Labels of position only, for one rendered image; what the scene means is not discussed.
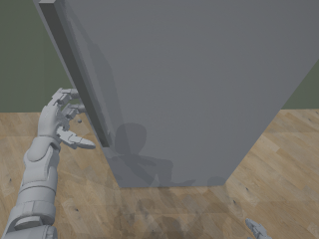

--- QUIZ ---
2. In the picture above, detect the handle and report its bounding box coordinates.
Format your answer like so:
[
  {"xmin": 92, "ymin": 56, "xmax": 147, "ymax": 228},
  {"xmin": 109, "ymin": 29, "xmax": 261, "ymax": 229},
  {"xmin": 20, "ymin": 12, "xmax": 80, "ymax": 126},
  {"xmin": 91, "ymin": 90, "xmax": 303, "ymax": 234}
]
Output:
[{"xmin": 38, "ymin": 0, "xmax": 111, "ymax": 147}]

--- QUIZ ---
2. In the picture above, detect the left robot upper arm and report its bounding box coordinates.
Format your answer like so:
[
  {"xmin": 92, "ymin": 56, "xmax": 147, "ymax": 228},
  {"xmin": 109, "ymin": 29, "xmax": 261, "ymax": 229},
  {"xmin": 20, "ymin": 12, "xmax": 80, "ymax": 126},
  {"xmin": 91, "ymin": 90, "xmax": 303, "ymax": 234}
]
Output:
[{"xmin": 3, "ymin": 224, "xmax": 58, "ymax": 239}]

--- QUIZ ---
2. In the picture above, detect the left robot hand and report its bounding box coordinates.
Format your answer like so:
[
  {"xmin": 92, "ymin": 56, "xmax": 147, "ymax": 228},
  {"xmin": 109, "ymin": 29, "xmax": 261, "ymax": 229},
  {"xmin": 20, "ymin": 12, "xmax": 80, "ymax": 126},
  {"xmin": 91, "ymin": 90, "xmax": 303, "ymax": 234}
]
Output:
[{"xmin": 37, "ymin": 88, "xmax": 96, "ymax": 149}]

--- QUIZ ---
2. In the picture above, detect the fridge door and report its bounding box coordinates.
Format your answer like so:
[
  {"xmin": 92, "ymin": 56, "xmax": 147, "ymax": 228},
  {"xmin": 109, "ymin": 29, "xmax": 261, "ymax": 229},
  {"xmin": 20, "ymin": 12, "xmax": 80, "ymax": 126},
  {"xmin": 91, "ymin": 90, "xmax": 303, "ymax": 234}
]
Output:
[{"xmin": 33, "ymin": 0, "xmax": 319, "ymax": 188}]

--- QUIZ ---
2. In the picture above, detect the left robot forearm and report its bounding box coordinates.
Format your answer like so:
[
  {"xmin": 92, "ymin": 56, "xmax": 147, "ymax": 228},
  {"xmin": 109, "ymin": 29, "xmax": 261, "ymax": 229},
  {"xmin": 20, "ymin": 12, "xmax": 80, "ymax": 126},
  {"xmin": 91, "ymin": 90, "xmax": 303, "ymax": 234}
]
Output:
[{"xmin": 1, "ymin": 135, "xmax": 61, "ymax": 239}]

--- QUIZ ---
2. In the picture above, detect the right robot hand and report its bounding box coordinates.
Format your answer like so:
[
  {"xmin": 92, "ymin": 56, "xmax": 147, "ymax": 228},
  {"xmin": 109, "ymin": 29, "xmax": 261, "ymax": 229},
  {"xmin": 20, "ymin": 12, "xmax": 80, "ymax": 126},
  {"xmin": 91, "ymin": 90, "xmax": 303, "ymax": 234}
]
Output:
[{"xmin": 245, "ymin": 218, "xmax": 272, "ymax": 239}]

